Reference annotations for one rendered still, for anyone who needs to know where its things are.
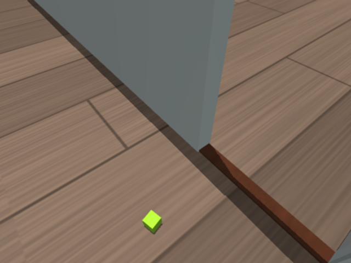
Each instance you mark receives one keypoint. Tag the cube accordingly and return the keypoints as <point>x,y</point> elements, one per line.
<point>152,221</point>

